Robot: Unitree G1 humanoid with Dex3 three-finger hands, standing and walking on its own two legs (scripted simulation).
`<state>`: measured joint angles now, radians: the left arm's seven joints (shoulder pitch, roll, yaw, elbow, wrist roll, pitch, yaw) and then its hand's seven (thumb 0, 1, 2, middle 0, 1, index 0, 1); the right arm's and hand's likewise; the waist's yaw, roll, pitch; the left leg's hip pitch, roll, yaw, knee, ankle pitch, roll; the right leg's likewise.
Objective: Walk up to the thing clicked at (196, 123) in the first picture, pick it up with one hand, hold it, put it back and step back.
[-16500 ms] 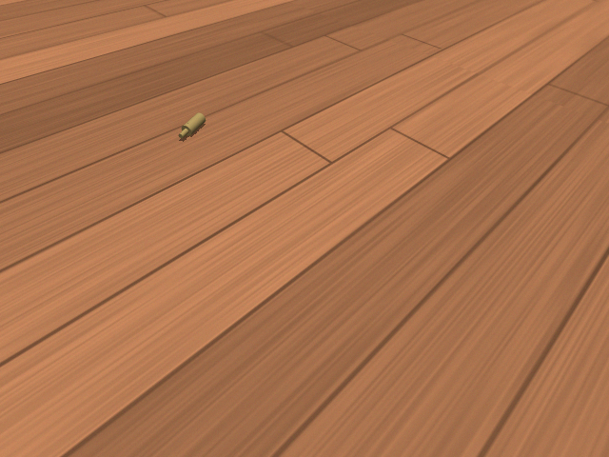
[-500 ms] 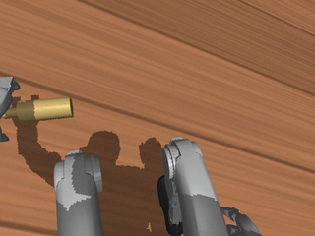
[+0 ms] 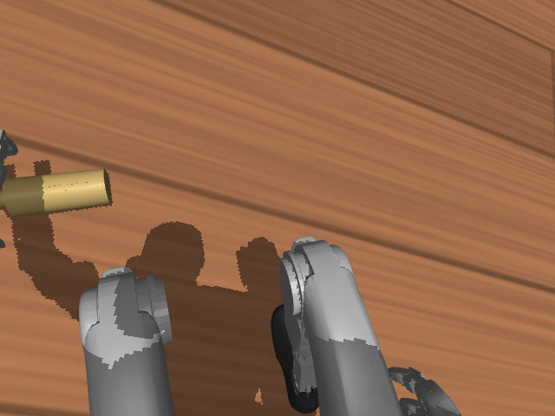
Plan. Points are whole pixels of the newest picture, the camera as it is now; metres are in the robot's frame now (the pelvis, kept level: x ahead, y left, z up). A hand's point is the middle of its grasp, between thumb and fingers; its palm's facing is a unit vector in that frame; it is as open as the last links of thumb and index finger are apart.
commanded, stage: approach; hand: left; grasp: from above
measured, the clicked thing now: (42, 194) +0.48 +0.31 -0.30
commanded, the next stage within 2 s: close in in 0.84 s
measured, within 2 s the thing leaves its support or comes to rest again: neither
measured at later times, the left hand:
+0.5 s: hand (53, 154) +0.50 +0.26 -0.17, palm faces -0.36 -0.03 -0.93, open 14.1 cm
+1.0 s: hand (16, 189) +0.45 +0.30 -0.18, palm faces -0.43 -0.05 -0.90, open 13.8 cm
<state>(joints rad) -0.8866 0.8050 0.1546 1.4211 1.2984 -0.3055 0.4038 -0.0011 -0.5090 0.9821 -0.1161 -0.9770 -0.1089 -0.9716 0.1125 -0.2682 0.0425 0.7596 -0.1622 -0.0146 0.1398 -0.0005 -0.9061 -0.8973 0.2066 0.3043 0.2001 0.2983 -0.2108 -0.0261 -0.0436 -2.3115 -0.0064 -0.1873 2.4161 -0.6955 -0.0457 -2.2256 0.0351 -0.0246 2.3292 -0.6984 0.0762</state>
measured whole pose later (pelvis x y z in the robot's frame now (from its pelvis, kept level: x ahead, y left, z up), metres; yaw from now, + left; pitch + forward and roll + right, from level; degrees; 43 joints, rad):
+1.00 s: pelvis +0.00 +0.00 -0.01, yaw +0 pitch +33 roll -9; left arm -0.96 0.79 0.03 1.41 1.28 -0.29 0.39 0.00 -0.51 1.03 -0.12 -1.05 -0.11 -1.04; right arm 0.13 -0.29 0.07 0.74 -0.16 -0.02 0.14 0.00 -0.91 -0.89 0.21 0.30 0.20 0.30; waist -0.23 -0.04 -0.01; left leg -2.33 -0.02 -0.20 2.43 -0.68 -0.05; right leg -2.24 0.03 -0.03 2.34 -0.68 0.07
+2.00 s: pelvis +0.00 +0.01 -0.03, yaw -5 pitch +29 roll -13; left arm -1.04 0.95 0.13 1.70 1.31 -0.22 0.59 0.00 -0.50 1.02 -0.11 -0.98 -0.09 -0.98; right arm 0.10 -0.32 0.22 0.70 -0.26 -0.18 0.23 0.00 -0.90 -0.90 0.21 0.30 0.20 0.30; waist -0.37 -0.10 0.11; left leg -2.36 0.00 -0.27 2.54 -0.71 -0.04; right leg -2.25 0.07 -0.09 2.38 -0.67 0.08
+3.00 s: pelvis +0.00 +0.01 -0.03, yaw -7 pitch +27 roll -15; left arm -1.03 1.00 0.11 1.72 1.30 -0.25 0.60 0.00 0.05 0.60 -0.48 -0.73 -0.51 -0.69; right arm 0.11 -0.34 0.27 0.69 -0.27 -0.23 0.28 0.00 -0.89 -0.90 0.20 0.30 0.20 0.30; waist -0.38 -0.12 0.16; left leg -2.34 0.00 -0.30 2.57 -0.72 -0.03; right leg -2.22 0.07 -0.11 2.38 -0.67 0.08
